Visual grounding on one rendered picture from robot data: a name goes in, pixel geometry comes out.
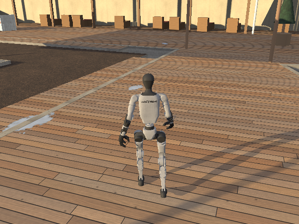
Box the left robot hand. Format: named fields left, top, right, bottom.
left=119, top=134, right=129, bottom=147

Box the robot thigh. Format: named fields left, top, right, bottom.
left=156, top=131, right=166, bottom=166
left=134, top=130, right=144, bottom=159

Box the robot right upper arm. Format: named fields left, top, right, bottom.
left=159, top=93, right=172, bottom=118

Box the right robot hand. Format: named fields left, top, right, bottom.
left=163, top=121, right=174, bottom=129

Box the left robot forearm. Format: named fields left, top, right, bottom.
left=120, top=114, right=131, bottom=136

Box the left robot thigh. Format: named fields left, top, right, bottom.
left=134, top=130, right=144, bottom=159

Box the robot left upper arm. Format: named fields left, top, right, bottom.
left=127, top=94, right=139, bottom=121

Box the right robot thigh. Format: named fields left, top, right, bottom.
left=156, top=131, right=166, bottom=166

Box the right robot forearm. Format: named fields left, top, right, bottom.
left=167, top=111, right=174, bottom=124

